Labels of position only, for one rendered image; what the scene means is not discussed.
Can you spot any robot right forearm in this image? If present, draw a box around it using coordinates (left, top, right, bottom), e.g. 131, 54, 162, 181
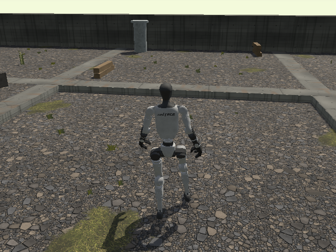
188, 126, 201, 148

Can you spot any robot left hand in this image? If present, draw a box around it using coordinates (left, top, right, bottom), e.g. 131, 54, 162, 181
139, 140, 151, 149

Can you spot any right robot thigh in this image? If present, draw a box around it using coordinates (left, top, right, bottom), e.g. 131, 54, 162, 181
175, 145, 186, 172

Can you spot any robot right hand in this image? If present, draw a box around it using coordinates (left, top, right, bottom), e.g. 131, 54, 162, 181
191, 145, 202, 158

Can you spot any robot right upper arm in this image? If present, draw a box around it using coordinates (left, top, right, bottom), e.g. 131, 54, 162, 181
177, 105, 193, 134

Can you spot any robot left foot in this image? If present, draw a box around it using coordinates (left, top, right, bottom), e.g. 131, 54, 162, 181
156, 205, 165, 219

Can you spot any robot left forearm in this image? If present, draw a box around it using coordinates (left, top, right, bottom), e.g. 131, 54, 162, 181
140, 127, 148, 142

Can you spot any robot left upper arm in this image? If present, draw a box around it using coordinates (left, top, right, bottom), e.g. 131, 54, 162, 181
142, 106, 156, 134

